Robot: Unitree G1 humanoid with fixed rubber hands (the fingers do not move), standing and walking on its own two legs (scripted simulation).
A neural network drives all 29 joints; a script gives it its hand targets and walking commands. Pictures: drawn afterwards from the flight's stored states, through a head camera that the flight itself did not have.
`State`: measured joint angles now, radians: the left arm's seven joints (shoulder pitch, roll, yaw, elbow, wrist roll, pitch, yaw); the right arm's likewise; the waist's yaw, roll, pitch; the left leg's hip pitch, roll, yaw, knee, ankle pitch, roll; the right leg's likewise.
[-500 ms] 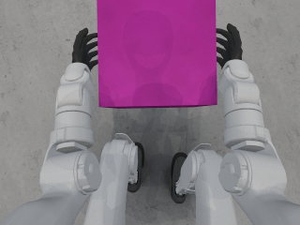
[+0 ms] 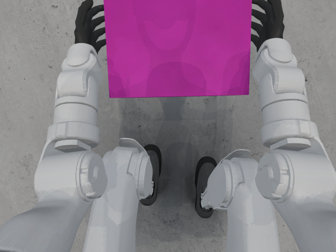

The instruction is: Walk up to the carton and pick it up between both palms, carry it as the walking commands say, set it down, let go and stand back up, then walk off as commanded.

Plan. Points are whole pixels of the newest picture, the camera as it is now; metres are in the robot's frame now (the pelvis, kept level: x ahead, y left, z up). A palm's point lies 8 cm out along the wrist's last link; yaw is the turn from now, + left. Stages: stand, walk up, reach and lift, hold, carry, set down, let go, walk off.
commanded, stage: set down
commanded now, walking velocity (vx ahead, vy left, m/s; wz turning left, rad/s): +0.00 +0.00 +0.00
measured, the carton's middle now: (176, 43) +0.55 +0.05 -0.22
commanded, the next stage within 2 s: none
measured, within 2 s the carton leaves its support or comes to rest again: rests again in 0.66 s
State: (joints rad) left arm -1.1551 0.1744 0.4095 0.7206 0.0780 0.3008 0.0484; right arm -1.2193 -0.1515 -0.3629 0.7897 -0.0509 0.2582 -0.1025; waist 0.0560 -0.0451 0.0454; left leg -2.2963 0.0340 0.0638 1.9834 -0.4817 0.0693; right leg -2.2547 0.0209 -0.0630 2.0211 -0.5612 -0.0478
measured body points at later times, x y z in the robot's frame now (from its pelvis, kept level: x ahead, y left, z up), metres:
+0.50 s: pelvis +0.00 +0.00 -0.04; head +0.35 +0.02 +0.23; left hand +0.53 +0.23 -0.19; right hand +0.56 -0.12 -0.19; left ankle +0.12 +0.10 -0.38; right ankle +0.10 -0.10 -0.38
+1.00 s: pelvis -0.01 +0.00 -0.05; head +0.35 +0.02 +0.22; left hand +0.52 +0.23 -0.21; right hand +0.56 -0.12 -0.20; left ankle +0.12 +0.10 -0.38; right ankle +0.10 -0.10 -0.38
